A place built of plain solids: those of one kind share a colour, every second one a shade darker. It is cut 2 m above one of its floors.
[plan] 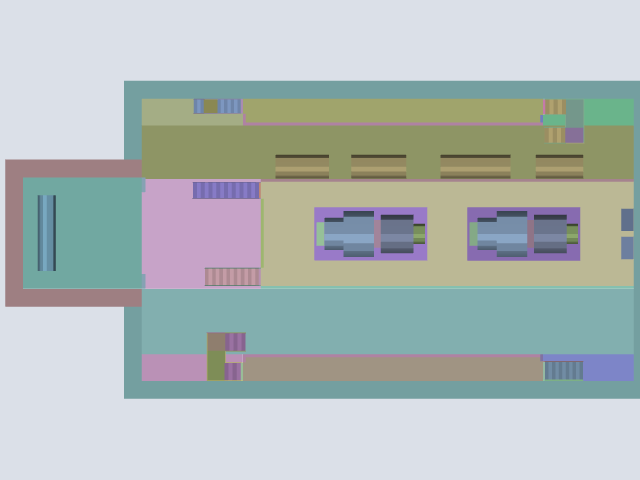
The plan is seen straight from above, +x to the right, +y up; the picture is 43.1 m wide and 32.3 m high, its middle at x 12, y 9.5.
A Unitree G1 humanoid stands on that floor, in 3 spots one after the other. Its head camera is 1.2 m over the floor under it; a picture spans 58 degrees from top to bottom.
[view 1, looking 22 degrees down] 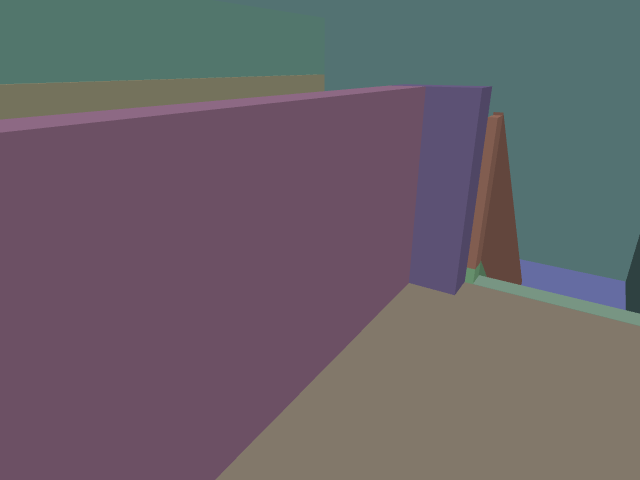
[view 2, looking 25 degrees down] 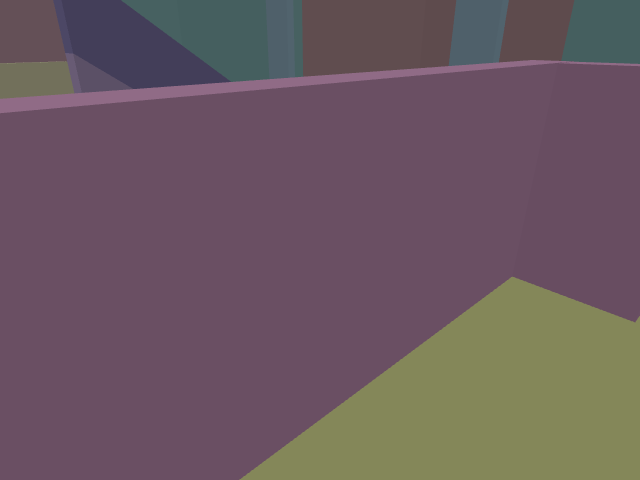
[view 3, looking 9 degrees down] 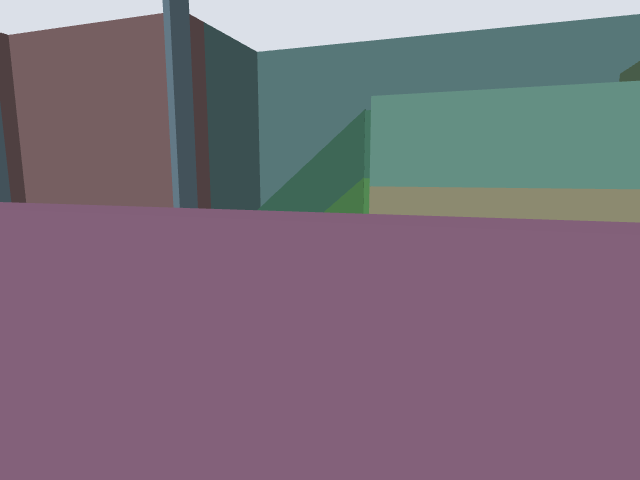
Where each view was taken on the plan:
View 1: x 24.61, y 0.81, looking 33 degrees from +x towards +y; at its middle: rail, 1.59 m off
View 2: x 9.21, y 18.21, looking -133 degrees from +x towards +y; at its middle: rail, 1.21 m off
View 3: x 9.21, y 0.81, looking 109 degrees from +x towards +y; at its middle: rail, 0.86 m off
